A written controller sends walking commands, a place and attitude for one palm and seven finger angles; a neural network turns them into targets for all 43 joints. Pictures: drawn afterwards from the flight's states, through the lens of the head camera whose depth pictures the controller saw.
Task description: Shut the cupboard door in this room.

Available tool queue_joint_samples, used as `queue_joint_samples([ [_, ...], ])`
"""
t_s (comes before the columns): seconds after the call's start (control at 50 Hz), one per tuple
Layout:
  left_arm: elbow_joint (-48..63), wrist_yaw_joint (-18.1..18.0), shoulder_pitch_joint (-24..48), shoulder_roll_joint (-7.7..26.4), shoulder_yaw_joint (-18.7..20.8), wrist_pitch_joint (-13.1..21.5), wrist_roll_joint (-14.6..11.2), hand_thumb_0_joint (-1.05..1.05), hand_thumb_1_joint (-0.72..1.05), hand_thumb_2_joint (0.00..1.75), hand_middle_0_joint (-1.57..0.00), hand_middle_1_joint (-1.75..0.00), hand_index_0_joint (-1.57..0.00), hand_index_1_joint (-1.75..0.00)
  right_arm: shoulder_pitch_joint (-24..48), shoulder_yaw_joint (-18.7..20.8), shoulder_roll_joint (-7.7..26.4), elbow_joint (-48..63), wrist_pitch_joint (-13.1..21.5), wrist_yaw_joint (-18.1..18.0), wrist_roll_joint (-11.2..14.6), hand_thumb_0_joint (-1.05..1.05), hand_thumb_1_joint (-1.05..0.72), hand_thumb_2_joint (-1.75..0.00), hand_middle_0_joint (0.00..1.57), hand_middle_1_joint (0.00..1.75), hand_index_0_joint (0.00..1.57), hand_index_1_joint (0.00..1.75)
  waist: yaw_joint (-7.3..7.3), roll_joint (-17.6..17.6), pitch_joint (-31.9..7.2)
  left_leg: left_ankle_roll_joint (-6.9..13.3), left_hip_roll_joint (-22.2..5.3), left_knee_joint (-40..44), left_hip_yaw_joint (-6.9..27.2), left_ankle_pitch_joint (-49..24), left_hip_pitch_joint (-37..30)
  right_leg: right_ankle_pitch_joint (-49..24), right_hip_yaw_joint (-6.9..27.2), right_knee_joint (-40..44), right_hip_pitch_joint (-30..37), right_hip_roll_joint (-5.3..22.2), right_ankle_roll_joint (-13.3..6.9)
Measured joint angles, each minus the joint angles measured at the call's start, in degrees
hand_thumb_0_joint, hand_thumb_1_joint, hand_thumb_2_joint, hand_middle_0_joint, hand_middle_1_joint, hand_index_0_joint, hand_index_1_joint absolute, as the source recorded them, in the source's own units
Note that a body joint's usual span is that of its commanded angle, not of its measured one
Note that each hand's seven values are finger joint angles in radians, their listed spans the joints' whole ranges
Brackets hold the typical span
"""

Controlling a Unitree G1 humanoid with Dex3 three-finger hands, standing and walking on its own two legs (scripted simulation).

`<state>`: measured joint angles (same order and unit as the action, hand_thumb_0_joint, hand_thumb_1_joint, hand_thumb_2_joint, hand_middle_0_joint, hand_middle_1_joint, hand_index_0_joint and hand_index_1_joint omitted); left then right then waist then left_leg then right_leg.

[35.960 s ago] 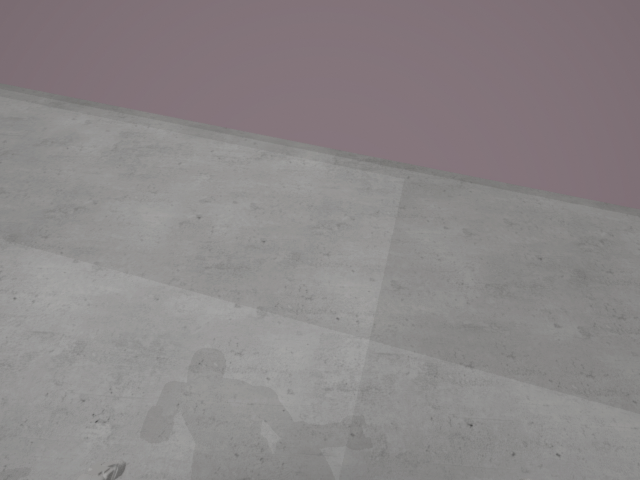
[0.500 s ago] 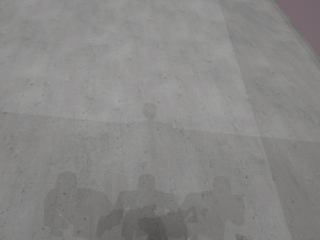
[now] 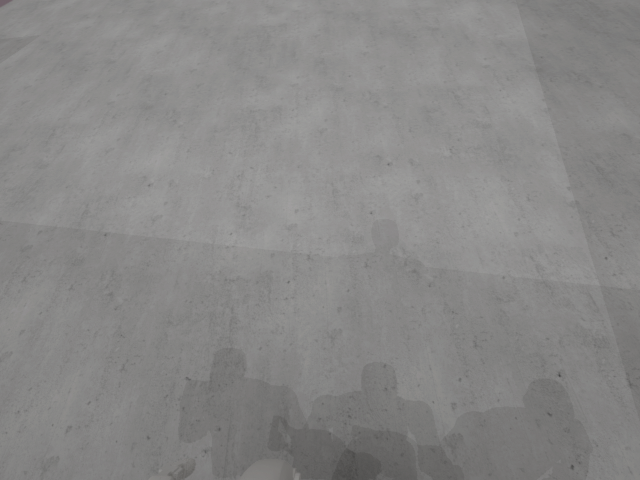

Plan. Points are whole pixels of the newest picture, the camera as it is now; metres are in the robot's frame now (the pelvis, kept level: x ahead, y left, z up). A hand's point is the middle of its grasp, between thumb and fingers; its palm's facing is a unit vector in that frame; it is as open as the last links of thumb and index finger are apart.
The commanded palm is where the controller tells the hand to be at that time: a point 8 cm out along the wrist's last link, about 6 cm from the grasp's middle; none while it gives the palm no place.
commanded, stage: turn or walk to find it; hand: left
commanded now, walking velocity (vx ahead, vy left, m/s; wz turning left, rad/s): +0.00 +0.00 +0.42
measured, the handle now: out of the picture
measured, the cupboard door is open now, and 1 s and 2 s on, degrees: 87 87 87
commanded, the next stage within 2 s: none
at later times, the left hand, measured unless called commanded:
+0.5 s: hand out of the picture -0.05 +0.27 -0.18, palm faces +0.30 -0.92 -0.24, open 7.4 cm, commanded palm none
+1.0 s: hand out of the picture +0.00 +0.22 -0.14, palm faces +0.41 -0.87 -0.28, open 7.4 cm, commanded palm none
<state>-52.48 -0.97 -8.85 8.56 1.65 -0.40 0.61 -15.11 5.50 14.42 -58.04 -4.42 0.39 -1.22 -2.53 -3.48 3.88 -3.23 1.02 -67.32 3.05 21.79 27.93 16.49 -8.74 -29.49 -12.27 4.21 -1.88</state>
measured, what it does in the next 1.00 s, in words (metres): steps on the spot, turning left: left foot, then right foot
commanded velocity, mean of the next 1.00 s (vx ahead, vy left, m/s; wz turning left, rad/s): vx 0.00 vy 0.00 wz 0.42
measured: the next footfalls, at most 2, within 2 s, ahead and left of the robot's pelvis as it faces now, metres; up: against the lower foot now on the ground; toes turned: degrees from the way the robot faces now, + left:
left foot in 0.34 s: -0.01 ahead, +0.15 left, +0.00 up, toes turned +14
right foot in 0.86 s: +0.06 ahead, -0.07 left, +0.00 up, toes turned +18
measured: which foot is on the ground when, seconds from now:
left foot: up 0.00-0.32, down 0.34-0.88, up 0.90-1.00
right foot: down 0.00-0.36, up 0.38-0.84, down 0.86-1.00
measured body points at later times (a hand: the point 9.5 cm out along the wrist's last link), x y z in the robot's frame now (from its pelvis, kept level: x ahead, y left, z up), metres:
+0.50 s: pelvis -0.02 +0.06 +0.00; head +0.00 +0.09 +0.45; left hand -0.07 +0.32 -0.16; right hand +0.15 -0.15 -0.12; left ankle -0.04 +0.14 -0.74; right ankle -0.01 -0.10 -0.66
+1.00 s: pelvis -0.02 +0.00 +0.00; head +0.03 -0.02 +0.44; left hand -0.02 +0.26 -0.12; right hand +0.10 -0.22 -0.17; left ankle -0.09 +0.12 -0.66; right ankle +0.02 -0.09 -0.74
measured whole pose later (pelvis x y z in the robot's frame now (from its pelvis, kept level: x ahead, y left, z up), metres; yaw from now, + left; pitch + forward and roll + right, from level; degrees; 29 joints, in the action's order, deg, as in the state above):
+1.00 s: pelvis -0.02 +0.00 +0.00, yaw +26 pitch -1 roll +2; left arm -52.5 -1.1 -8.6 9.1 1.9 -0.6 0.7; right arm -14.4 5.3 13.9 -57.5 -4.3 0.1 -1.1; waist -2.3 -3.7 4.4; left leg -2.3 2.7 -62.1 3.6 24.8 27.2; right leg 16.9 -6.9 -30.6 -13.3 3.3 -1.7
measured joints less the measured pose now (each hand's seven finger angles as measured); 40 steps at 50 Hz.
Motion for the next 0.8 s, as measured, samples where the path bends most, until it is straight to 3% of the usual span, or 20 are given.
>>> queue_joint_samples([
  [0.08, -0.6, 0.0, -2.0, -0.1, 0.1, 0.4, 0.1, 0.01, 0.91, 0.90, -0.21, -0.30, -0.20, -0.30, 0.5, -0.1, 0.0, -0.3, -0.3, 0.2, 0.0, 0.00, -0.91, -0.89, 0.19, 0.30, 0.20, 0.29, 0.76, 1.1, -0.1, -1.2, -2.1, -0.5, -0.1, -1.7, -0.4, -0.5, -2.1, 1.4, 0.9, 1.0, -0.2],
  [0.16, -1.5, -0.1, -4.1, 0.6, 0.6, 0.4, 0.5, 0.01, 0.91, 0.90, -0.21, -0.30, -0.20, -0.30, 2.2, -0.4, -0.1, -0.3, -0.5, 0.2, 0.1, 0.00, -0.91, -0.90, 0.19, 0.30, 0.20, 0.29, 2.02, 2.1, 0.2, -1.7, -3.3, 4.9, -0.8, 0.4, -2.5, -0.5, -3.9, 1.4, 0.8, 2.1, 0.1],
  [0.28, -3.1, 0.1, -6.2, 2.9, 1.4, -0.1, 1.1, 0.01, 0.91, 0.90, -0.21, -0.30, -0.20, -0.30, 6.4, -1.4, -0.6, 1.1, 0.4, 0.1, 0.6, 0.00, -0.91, -0.90, 0.19, 0.30, 0.20, 0.29, 4.24, 3.9, 1.4, -0.9, -3.2, 20.7, -4.8, 4.1, -8.3, 0.4, -6.5, -1.1, -0.5, 4.3, 1.5],
  [0.34, -4.0, 0.2, -7.4, 4.4, 2.0, -0.6, 0.8, 0.01, 0.91, 0.90, -0.21, -0.30, -0.20, -0.30, 8.0, -2.0, -0.8, 2.5, 1.7, 0.2, 0.8, 0.00, -0.91, -0.90, 0.19, 0.30, 0.20, 0.29, 4.72, 4.6, 1.2, 0.0, -2.6, 32.8, -6.8, -2.7, -13.0, 2.2, -8.1, -5.0, -1.8, 5.6, 3.1],
  [0.38, -4.8, 0.1, -7.5, 5.9, 2.5, -1.6, 0.3, 0.01, 0.91, 0.90, -0.21, -0.30, -0.20, -0.30, 8.9, -2.2, -1.8, 3.1, 2.6, 0.1, 0.6, 0.00, -0.91, -0.90, 0.19, 0.30, 0.20, 0.29, 5.10, 6.4, 1.4, 3.9, -1.3, 33.6, -7.2, -3.1, -13.4, 7.6, -5.2, -11.8, -4.5, 6.6, 4.5],
  [0.42, -5.5, -0.2, -7.2, 6.8, 2.6, -3.0, 0.3, 0.01, 0.91, 0.90, -0.20, -0.30, -0.20, -0.30, 9.3, -2.8, -2.6, 3.6, 3.1, 0.0, 0.4, 0.00, -0.91, -0.89, 0.19, 0.30, 0.20, 0.29, 5.42, 6.7, 1.2, 5.2, -1.3, 33.3, -6.8, -2.6, -13.7, 13.7, -0.6, -20.9, -7.8, 4.8, 5.3],
  [0.5, -5.8, 0.3, -5.3, 7.1, 2.7, -3.6, 0.2, 0.01, 0.91, 0.90, -0.20, -0.30, -0.20, -0.29, 8.7, -3.5, -3.6, 3.9, 3.4, -0.9, 0.3, 0.00, -0.91, -0.89, 0.20, 0.30, 0.20, 0.29, 4.85, 5.6, 0.4, 5.6, -1.4, 37.6, -4.4, -5.3, -15.5, 10.7, 3.9, -31.6, -12.3, 2.4, 6.3],
  [0.58, -4.3, 0.6, -3.1, 6.8, 2.5, -2.9, 0.2, 0.01, 0.91, 0.90, -0.20, -0.30, -0.20, -0.29, 7.6, -3.9, -4.2, 3.6, 3.5, -1.0, 0.4, 0.00, -0.91, -0.89, 0.20, 0.30, 0.21, 0.29, 4.64, 5.4, 0.1, 5.9, -0.6, 41.3, -2.8, -7.8, -16.7, 6.4, 6.4, -33.4, -14.3, 2.0, 7.2],
  [0.68, -2.8, 0.5, -0.7, 5.9, 2.2, -2.9, 0.1, 0.01, 0.91, 0.90, -0.20, -0.30, -0.20, -0.29, 5.4, -3.5, -4.7, 3.3, 3.3, -0.8, 0.3, 0.00, -0.91, -0.89, 0.20, 0.30, 0.21, 0.30, 3.28, 5.1, -0.1, 5.8, 0.4, 42.4, -0.9, -9.0, -16.4, 6.6, 7.2, -28.5, -13.4, 1.2, 7.8],
  [0.8, -1.1, 0.5, 2.2, 4.2, 1.6, -2.4, -0.3, 0.01, 0.91, 0.90, -0.20, -0.30, -0.20, -0.29, 2.5, -2.7, -4.0, 2.4, 2.5, -0.8, -0.1, 0.00, -0.91, -0.89, 0.20, 0.30, 0.21, 0.30, 0.97, 3.3, 0.4, 4.5, 1.3, 40.3, 1.8, -8.9, -13.8, 8.2, 6.7, -15.7, -8.7, -1.2, 7.0],
])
